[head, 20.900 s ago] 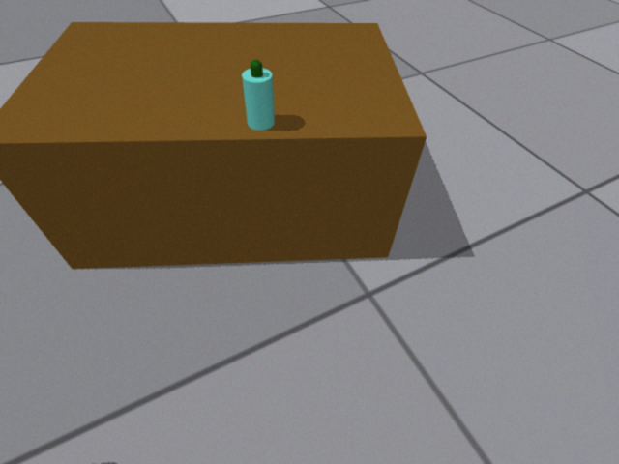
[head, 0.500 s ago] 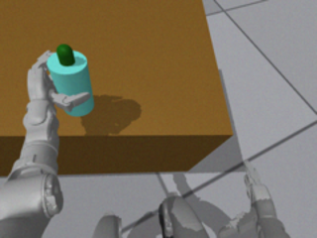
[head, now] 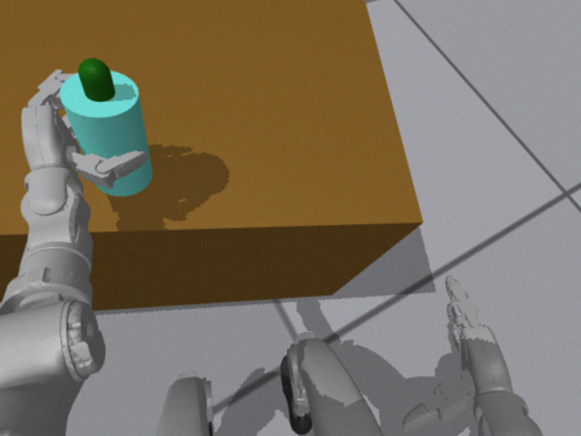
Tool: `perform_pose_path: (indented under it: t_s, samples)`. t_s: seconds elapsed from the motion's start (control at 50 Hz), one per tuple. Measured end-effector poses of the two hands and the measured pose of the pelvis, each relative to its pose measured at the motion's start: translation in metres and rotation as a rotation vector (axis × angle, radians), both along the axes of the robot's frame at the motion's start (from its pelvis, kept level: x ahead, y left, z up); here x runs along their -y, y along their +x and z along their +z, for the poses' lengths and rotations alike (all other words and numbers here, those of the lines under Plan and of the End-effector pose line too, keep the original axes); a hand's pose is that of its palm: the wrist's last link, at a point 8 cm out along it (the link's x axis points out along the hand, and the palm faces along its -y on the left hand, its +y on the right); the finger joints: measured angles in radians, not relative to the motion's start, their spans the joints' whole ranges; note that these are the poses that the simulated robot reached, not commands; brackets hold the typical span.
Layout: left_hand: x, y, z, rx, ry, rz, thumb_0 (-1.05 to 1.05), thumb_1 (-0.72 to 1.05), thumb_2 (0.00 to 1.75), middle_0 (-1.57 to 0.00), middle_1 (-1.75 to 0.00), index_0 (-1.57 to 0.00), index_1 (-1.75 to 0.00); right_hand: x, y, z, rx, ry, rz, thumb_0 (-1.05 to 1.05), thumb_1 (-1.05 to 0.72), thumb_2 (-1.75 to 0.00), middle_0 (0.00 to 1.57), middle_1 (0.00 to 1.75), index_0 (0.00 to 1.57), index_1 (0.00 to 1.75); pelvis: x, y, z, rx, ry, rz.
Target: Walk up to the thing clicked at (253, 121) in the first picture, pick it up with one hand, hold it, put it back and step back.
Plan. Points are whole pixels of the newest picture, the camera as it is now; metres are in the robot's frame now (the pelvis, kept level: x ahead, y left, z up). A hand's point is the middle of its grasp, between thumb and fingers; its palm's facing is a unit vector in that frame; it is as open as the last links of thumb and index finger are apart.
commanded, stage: lower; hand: left
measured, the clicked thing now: (110, 127) +0.50 +0.15 +0.05
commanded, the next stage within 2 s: loosen in 0.36 s
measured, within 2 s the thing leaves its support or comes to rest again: rests again in 1.32 s
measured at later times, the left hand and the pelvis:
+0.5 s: hand (106, 138) +0.51 +0.16 +0.02, palm faces +0.09 -1.00 -0.01, open 11.5 cm; pelvis +0.00 +0.00 -0.02, yaw +0 degrees
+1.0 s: hand (103, 141) +0.51 +0.17 +0.01, palm faces +0.10 -1.00 +0.00, open 14.4 cm; pelvis -0.01 +0.01 -0.02, yaw +0 degrees
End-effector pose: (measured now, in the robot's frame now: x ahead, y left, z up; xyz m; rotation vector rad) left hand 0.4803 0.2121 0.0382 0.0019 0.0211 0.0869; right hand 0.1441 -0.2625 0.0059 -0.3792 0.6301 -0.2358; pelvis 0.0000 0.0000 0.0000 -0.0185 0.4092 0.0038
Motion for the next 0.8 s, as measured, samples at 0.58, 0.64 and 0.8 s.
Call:
perform_pose_path:
  t_s: [0.58,0.64,0.8]
  samples:
    - [-0.002,0.004,-0.020,0.015,0.008,0.015,0.00,-0.61,1.03,-0.75,-1.03,-0.68,-1.00,0.000,-0.006,-0.008,-0.001,-0.027,0.016,-0.01,0.50,-0.06,0.06,0.05,0.06,0.05,0.001,-0.007,-0.019,-0.039,-0.005,0.004]
    - [-0.004,0.003,-0.021,0.016,-0.005,0.028,0.00,-0.59,0.96,-0.77,-0.99,-0.71,-0.96,0.000,-0.008,-0.007,0.000,-0.027,0.016,-0.01,0.50,-0.06,0.06,0.05,0.06,0.05,0.001,-0.008,-0.019,-0.037,-0.003,0.004]
    - [-0.006,0.002,-0.023,0.007,0.007,0.011,0.00,-0.61,0.63,-0.77,-0.80,-0.74,-0.78,-0.002,-0.010,-0.007,0.000,-0.037,0.011,-0.01,0.49,-0.06,0.06,0.05,0.06,0.05,-0.001,-0.010,-0.021,-0.041,-0.005,0.004]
